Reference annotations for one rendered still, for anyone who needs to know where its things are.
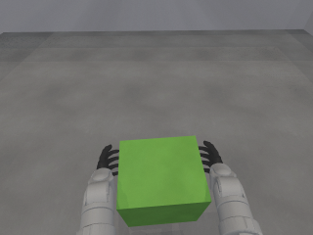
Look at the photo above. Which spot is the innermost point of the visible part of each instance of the left robot hand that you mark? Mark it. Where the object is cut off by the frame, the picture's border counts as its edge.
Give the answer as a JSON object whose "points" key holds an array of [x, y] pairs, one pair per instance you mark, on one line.
{"points": [[104, 159]]}

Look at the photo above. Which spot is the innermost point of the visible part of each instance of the left robot forearm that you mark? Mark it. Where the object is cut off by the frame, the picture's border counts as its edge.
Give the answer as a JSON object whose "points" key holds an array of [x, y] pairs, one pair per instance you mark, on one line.
{"points": [[97, 213]]}

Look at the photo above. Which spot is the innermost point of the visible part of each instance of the carton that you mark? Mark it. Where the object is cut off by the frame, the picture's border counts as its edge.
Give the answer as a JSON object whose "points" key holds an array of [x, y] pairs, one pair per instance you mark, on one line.
{"points": [[161, 181]]}

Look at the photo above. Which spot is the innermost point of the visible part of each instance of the right robot forearm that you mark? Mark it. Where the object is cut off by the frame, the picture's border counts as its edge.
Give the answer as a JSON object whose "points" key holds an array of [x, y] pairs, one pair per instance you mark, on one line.
{"points": [[231, 203]]}

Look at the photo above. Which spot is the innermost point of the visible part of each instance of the right robot hand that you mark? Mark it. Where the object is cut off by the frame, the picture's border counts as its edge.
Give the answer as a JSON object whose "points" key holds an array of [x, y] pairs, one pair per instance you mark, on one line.
{"points": [[212, 155]]}

